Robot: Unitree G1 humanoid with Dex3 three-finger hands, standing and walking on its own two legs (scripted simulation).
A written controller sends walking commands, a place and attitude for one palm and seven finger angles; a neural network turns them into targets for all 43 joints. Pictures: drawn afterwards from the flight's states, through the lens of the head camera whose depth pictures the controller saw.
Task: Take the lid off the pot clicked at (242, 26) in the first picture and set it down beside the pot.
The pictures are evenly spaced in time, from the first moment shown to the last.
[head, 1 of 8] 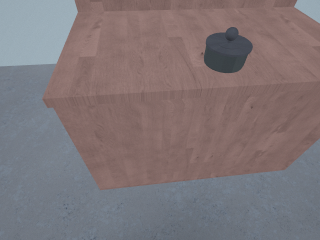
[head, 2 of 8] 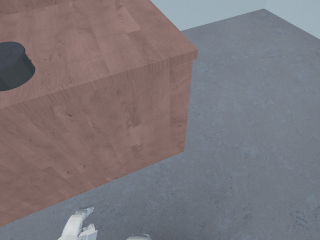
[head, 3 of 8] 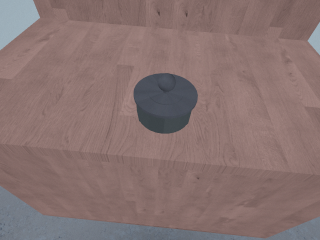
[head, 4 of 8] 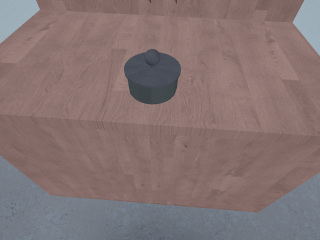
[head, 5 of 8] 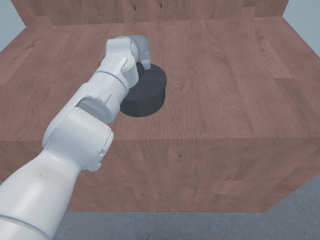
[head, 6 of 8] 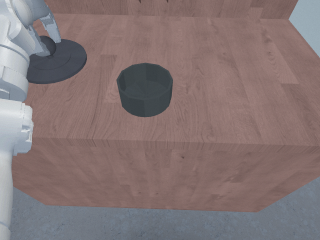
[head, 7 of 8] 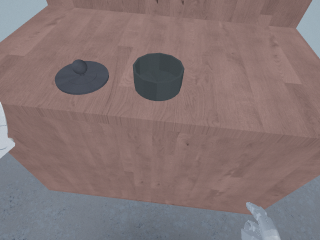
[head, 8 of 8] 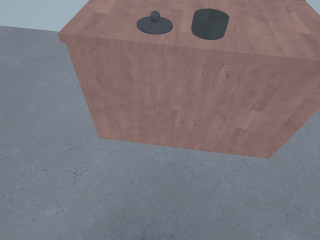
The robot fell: no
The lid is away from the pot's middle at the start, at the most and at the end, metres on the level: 0.00 0.25 0.24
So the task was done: yes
